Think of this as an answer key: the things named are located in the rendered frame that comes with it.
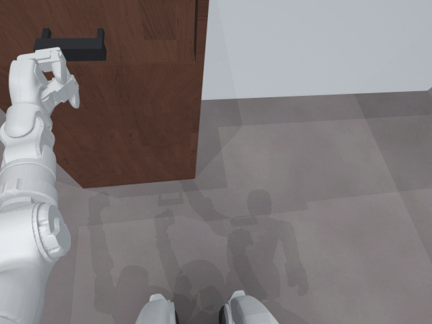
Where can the robot left upper arm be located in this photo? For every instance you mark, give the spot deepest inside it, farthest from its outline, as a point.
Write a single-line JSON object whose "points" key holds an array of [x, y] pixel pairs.
{"points": [[32, 238]]}

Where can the drawer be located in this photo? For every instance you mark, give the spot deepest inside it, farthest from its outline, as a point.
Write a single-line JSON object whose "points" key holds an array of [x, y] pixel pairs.
{"points": [[136, 31]]}

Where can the robot left forearm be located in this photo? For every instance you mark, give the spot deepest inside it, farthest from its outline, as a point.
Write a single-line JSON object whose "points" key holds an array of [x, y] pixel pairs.
{"points": [[28, 169]]}

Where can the left robot hand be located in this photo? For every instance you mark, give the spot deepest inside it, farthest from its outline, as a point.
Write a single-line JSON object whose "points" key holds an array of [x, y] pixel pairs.
{"points": [[27, 83]]}

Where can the robot left thigh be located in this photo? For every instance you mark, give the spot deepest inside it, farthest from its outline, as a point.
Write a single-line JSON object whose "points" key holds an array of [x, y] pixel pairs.
{"points": [[157, 312]]}

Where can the robot right shin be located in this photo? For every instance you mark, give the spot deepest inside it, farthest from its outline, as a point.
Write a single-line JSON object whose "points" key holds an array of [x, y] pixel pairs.
{"points": [[237, 293]]}

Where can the cabinet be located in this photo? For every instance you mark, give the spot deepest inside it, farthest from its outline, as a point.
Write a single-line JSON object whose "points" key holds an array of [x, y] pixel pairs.
{"points": [[137, 122]]}

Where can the handle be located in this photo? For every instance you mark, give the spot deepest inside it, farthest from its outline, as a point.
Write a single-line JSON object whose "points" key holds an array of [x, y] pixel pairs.
{"points": [[75, 49]]}

